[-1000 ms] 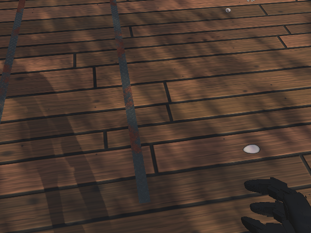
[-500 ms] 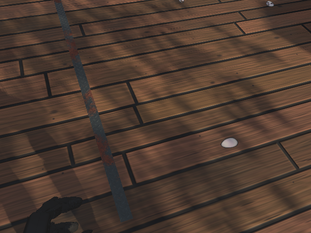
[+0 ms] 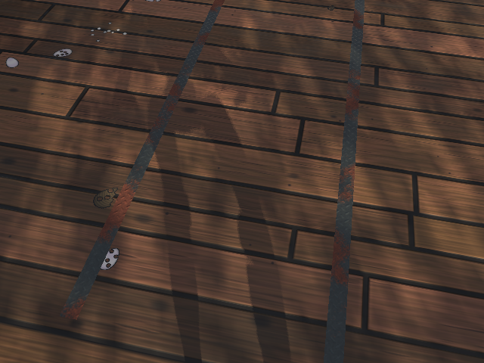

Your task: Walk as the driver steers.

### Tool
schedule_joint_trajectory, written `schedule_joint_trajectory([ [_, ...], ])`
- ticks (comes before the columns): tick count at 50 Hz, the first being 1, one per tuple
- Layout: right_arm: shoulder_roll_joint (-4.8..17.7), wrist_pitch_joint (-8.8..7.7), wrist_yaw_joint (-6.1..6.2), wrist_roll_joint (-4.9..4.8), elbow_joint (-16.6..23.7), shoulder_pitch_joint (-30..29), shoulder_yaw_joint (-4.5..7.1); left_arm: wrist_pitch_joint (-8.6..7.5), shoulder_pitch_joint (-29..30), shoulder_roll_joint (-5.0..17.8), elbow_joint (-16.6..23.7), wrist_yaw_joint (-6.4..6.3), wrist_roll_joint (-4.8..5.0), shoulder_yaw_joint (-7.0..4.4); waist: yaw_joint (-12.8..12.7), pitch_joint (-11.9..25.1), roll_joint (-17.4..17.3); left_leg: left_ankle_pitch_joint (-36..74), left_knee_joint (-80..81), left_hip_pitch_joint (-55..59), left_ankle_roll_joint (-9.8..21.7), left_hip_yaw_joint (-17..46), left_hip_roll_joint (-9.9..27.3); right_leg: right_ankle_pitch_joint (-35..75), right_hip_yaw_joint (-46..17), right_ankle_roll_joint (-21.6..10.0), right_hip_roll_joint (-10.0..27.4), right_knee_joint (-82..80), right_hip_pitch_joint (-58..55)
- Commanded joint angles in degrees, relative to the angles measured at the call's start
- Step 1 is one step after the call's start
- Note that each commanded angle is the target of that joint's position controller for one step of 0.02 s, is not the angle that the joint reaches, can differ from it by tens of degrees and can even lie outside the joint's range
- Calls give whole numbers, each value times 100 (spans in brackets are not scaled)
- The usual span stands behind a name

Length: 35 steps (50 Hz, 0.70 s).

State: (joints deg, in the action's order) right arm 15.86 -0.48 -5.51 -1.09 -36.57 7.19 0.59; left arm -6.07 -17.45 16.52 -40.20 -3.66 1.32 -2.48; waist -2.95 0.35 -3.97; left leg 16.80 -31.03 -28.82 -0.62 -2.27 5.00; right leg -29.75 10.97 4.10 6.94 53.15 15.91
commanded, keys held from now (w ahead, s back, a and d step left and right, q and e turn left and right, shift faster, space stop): e+shift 0.80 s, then q+shift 0.20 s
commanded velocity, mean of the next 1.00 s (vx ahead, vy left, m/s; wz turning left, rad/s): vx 0.00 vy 0.00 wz -0.53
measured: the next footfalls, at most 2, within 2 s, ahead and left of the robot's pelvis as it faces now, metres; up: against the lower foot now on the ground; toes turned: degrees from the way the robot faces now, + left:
left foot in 0.02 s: +0.14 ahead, +0.08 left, -0.11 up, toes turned +10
right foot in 0.66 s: +0.04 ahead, -0.12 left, -0.11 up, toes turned -33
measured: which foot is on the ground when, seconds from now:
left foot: up 0.00-0.00, down 0.02-0.68, up 0.70-1.00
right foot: down 0.00-0.00, up 0.02-0.64, down 0.66-1.00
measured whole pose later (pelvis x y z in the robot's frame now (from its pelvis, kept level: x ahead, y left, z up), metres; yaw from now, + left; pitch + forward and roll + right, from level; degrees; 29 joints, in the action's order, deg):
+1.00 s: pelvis +0.05 -0.01 -0.05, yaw -35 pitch +0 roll +1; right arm 13.6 2.7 0.2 0.2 -43.4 5.8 3.1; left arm 1.4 -12.0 12.0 -39.0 -3.2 -1.5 -1.5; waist 1.0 0.0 -3.6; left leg -4.0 -52.6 -36.3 -4.5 0.5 2.5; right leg -18.2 -1.6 -3.3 -2.0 36.4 18.1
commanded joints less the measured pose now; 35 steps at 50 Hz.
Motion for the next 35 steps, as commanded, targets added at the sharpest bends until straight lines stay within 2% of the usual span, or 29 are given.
schedule_joint_trajectory([
  [1,744,2,339,25,-238,1618,487,234,129,112,127,184,184,-146,1026,704,-418,1737,266,4061,747,1112,554,-1269,-343,-202,-374,2618,2891],
  [2,904,11,446,246,-97,1206,352,364,-352,-37,246,254,175,-98,582,1109,-238,2298,221,3966,870,1526,1589,-556,-1485,-251,-406,3289,3168],
  [3,886,59,486,300,-222,857,422,519,-724,-55,39,224,217,-81,437,1320,-736,-65,838,2908,1072,1724,1931,226,-2054,-293,-382,3067,2931],
  [4,499,51,490,238,-75,408,338,624,-832,414,-94,142,165,-266,325,927,-413,-1170,887,2491,803,1253,1637,565,-2278,-323,-480,3137,2803],
  [5,161,27,489,150,-176,301,226,704,-977,512,-325,78,43,-359,213,868,-218,-743,610,2403,462,841,1441,702,-2330,-286,-622,3585,2897],
  [6,478,83,562,162,-304,149,276,841,-991,283,-123,-11,-53,-313,-32,1043,-337,-2508,1192,2003,736,879,1932,1168,-2067,-60,-588,3626,2936],
  [7,925,98,702,214,-269,-39,451,936,-372,284,337,-91,-81,-270,76,945,-1080,-4150,1816,1623,1301,1707,2518,1315,-1789,112,-346,3757,3342],
  [8,572,108,854,335,-301,117,347,1009,194,790,530,-175,-69,-403,372,661,-737,-4543,1995,1554,1383,1817,2522,1400,-1857,185,-363,3956,3630],
  [9,431,140,936,423,-377,251,273,1097,363,944,602,-227,-100,-483,407,515,-509,-4660,1962,1459,1289,1614,2374,1275,-1793,189,-385,4061,3668],
  [10,435,153,996,397,-362,102,254,1168,248,857,590,-252,-178,-493,292,483,-451,-4640,1894,1437,1098,1218,2188,1206,-1654,201,-416,4099,3666],
  [11,520,150,1055,324,-406,81,265,1176,234,675,605,-236,-229,-458,238,376,-467,-4335,1855,1403,957,799,2016,1288,-1584,197,-421,3979,3650],
  [14,617,140,1116,326,-474,89,278,1134,52,361,588,-187,-207,-390,124,326,-112,-3894,1757,1298,891,12,1711,1519,-1191,167,-488,3918,3248],
  [17,565,207,1137,272,-505,189,295,1135,291,110,771,-167,-215,-296,166,210,39,-4183,1684,1646,976,-225,1750,1627,-1027,98,-386,3503,3494],
  [21,743,287,1121,274,-514,239,433,1112,796,-65,1088,-7,-190,-182,265,167,-178,-4827,1750,1858,1076,-412,1950,1575,-792,-79,-147,1832,3136],
  [23,865,313,1111,269,-538,244,516,1075,1017,-67,1191,100,-125,-166,330,122,-262,-5084,1802,1779,1144,-517,2089,1295,-596,-220,-132,1033,2710],
  [25,1001,333,1068,215,-576,151,602,1057,936,24,1150,172,-34,-201,265,115,-321,-5392,1868,1547,1123,-672,2158,881,-310,-404,-203,402,2037],
  [28,1082,377,988,130,-681,-6,680,1050,631,185,968,181,64,-296,114,158,-302,-5808,1742,1332,935,-873,2223,555,85,-728,-349,-411,1106],
  [30,987,434,939,74,-746,-112,672,1065,182,248,750,181,67,-382,-96,212,-79,-6007,1200,1143,649,-1176,2089,771,303,-986,-504,-1357,301],
  [31,814,465,943,129,-774,8,655,1082,-204,462,496,173,44,-509,-182,233,294,-6230,598,498,397,-1451,1780,700,289,-1135,-766,-1412,-419],
  [32,748,486,903,159,-831,-131,638,1063,-987,567,284,163,57,-627,-668,223,756,-6350,-833,-222,122,-1815,1432,751,-264,-1442,-603,-1660,-1139],
  [33,393,498,848,210,-740,-465,569,972,-1357,754,248,148,23,-660,-839,-270,1833,-6839,-3583,-2220,-273,-1703,878,1569,-2364,-2031,306,-2089,-1599],
  [34,309,313,838,132,-187,-1066,548,717,-680,1370,608,224,-233,-686,-439,-206,1999,-6546,-4781,-3479,-514,-58,-93,366,-5891,-3133,1371,-3694,-1127],
  [35,597,180,834,41,82,-1803,602,558,-617,1493,514,201,-327,-762,-615,-213,1419,-5879,-4935,-3823,-416,796,-191,-614,-6010,-3153,1713,-4316,-982],
])
Over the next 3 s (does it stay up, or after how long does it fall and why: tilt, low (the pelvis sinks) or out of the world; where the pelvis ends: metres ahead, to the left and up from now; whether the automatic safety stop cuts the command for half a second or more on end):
stays up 0.78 -0.15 -0.03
